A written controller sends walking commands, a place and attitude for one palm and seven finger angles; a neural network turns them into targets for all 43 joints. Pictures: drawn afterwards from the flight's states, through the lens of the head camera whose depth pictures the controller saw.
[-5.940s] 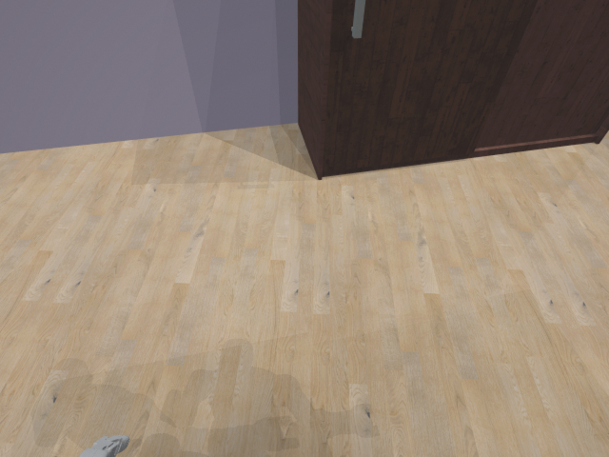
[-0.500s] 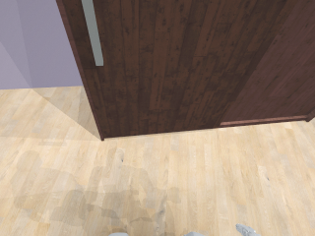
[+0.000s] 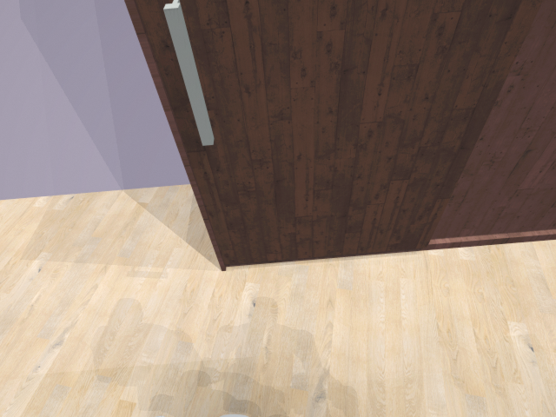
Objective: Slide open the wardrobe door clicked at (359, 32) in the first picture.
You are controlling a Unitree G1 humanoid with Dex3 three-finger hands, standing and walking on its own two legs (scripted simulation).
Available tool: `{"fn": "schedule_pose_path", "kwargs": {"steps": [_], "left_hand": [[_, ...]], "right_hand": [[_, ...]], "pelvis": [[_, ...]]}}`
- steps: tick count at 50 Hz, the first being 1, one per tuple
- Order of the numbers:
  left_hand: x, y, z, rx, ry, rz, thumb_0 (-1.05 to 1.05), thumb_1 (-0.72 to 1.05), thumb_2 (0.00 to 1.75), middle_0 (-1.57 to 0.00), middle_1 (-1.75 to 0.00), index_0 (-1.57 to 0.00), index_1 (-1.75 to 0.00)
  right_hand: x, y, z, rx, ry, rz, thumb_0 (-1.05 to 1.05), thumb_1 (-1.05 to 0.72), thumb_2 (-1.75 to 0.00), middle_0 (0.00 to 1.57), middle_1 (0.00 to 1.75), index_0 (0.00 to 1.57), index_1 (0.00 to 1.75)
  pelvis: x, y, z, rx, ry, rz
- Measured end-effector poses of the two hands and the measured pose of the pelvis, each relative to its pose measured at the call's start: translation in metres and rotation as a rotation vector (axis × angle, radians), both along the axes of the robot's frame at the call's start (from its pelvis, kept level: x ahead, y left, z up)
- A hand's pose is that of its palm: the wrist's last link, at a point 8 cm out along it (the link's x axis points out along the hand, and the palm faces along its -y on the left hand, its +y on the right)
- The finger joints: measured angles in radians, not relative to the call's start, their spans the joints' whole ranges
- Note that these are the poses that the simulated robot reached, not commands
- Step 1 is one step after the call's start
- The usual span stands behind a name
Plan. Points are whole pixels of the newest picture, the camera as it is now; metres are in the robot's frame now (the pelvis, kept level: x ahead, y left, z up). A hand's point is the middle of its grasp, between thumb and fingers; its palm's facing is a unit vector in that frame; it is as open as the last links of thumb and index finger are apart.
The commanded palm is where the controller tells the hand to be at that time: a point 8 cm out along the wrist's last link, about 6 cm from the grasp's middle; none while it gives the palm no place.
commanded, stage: take the last steps up to it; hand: left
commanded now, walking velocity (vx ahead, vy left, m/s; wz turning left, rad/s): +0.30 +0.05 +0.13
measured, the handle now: (194, 79) +0.78 +0.22 +0.11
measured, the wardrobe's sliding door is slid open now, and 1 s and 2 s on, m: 0.00 0.00 0.00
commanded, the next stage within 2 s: come to a stop and stand still in 1.02 s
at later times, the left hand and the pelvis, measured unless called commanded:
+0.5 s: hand out of the picture -0.04 +0.24 -0.18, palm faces +0.14 -0.98 -0.13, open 7.3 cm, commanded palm none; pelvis +0.07 +0.09 +0.00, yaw +2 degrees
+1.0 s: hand (180, 297) +0.38 +0.24 -0.18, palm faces -0.05 -0.98 -0.18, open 7.3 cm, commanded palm none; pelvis +0.25 +0.07 -0.02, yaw +1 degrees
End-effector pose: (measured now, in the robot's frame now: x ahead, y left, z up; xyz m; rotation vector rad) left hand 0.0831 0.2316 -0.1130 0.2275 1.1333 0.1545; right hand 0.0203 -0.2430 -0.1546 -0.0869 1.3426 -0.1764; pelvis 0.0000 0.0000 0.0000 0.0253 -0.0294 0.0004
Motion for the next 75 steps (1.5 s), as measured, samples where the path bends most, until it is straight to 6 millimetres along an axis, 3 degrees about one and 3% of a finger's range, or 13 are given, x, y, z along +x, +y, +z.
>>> {"fn": "schedule_pose_path", "kwargs": {"steps": [6, 11, 17, 22, 26, 36, 44, 50, 53, 58, 64, 70, 75], "left_hand": [[-0.054, 0.001, -0.001, -0.014, 0.084, 0.095, 0.00, 0.93, 0.90, -0.20, -0.30, -0.21, -0.30], [-0.105, 0.005, -0.008, -0.043, 0.204, 0.172, 0.00, 0.92, 0.90, -0.20, -0.30, -0.21, -0.30], [-0.155, 0.016, -0.019, -0.111, 0.377, 0.253, 0.00, 0.91, 0.90, -0.20, -0.30, -0.20, -0.30], [-0.163, 0.041, -0.039, -0.165, 0.492, 0.273, 0.01, 0.91, 0.90, -0.20, -0.30, -0.20, -0.30], [-0.116, 0.068, -0.039, -0.162, 0.467, 0.210, 0.01, 0.91, 0.90, -0.20, -0.30, -0.20, -0.30], [0.080, 0.113, -0.033, -0.112, 0.122, 0.111, 0.01, 0.92, 0.90, -0.19, -0.30, -0.20, -0.30], [0.212, 0.094, -0.027, -0.092, 0.038, -0.011, 0.00, 0.92, 0.90, -0.19, -0.30, -0.20, -0.30], [0.293, 0.059, -0.038, -0.081, -0.029, -0.063, 0.00, 0.91, 0.90, -0.20, -0.30, -0.20, -0.30], [0.297, 0.047, -0.039, -0.087, -0.018, -0.032, 0.00, 0.91, 0.90, -0.20, -0.30, -0.20, -0.30], [0.288, 0.054, -0.027, -0.041, 0.045, 0.053, -0.03, 0.96, 0.90, -0.20, -0.30, -0.21, -0.30], [0.277, 0.059, -0.023, -0.026, 0.147, 0.064, -0.02, 0.94, 0.90, -0.20, -0.30, -0.20, -0.30], [0.270, 0.065, -0.037, -0.067, 0.190, 0.117, 0.00, 0.92, 0.90, -0.20, -0.30, -0.20, -0.30], [0.266, 0.073, -0.046, -0.082, 0.214, 0.134, 0.00, 0.92, 0.90, -0.20, -0.30, -0.20, -0.30]], "right_hand": [[0.000, -0.008, 0.011, -0.010, 0.027, 0.038, 0.01, -0.91, -0.89, 0.20, 0.30, 0.20, 0.30], [0.017, 0.000, 0.017, -0.031, 0.044, 0.084, 0.01, -0.91, -0.89, 0.19, 0.30, 0.19, 0.30], [0.074, 0.039, 0.024, -0.045, -0.017, 0.158, 0.01, -0.91, -0.89, 0.19, 0.30, 0.19, 0.30], [0.125, 0.088, 0.023, -0.063, -0.137, 0.187, 0.01, -0.91, -0.89, 0.19, 0.30, 0.19, 0.30], [0.134, 0.108, 0.033, -0.081, -0.188, 0.113, -0.01, -0.94, -0.89, 0.20, 0.30, 0.20, 0.30], [0.089, 0.131, 0.028, -0.064, 0.050, 0.028, -0.01, -0.94, -0.89, 0.20, 0.30, 0.20, 0.30], [0.060, 0.154, 0.018, 0.027, 0.272, -0.076, 0.00, -0.92, -0.89, 0.20, 0.30, 0.20, 0.30], [0.079, 0.142, 0.006, 0.080, 0.405, -0.128, 0.00, -0.91, -0.89, 0.20, 0.30, 0.20, 0.30], [0.121, 0.121, 0.000, 0.066, 0.370, -0.115, 0.01, -0.91, -0.89, 0.20, 0.30, 0.20, 0.30], [0.228, 0.087, 0.000, 0.014, 0.175, -0.033, 0.01, -0.91, -0.89, 0.20, 0.30, 0.20, 0.30], [0.339, 0.074, 0.004, -0.028, -0.038, 0.025, 0.00, -0.93, -0.89, 0.19, 0.30, 0.19, 0.30], [0.399, 0.086, 0.008, -0.048, -0.123, 0.073, 0.00, -0.93, -0.89, 0.19, 0.30, 0.19, 0.30], [0.411, 0.103, 0.015, -0.056, -0.147, 0.104, 0.00, -0.92, -0.89, 0.19, 0.30, 0.20, 0.30]], "pelvis": [[0.005, -0.002, 0.009, 0.002, 0.005, 0.034], [0.015, 0.010, 0.010, -0.011, 0.015, 0.052], [0.035, 0.040, 0.006, -0.029, 0.027, 0.065], [0.057, 0.074, -0.008, -0.042, 0.017, 0.056], [0.077, 0.093, -0.001, -0.049, 0.005, 0.032], [0.135, 0.109, 0.005, -0.032, 0.002, 0.033], [0.196, 0.098, -0.004, -0.025, 0.012, 0.022], [0.253, 0.072, -0.023, -0.022, 0.014, 0.010], [0.271, 0.062, -0.021, -0.029, 0.000, 0.015], [0.298, 0.054, -0.007, -0.035, 0.011, 0.023], [0.324, 0.058, -0.002, -0.031, 0.024, -0.001], [0.340, 0.072, -0.008, -0.040, 0.006, 0.003], [0.338, 0.080, -0.009, -0.021, -0.004, -0.010]]}}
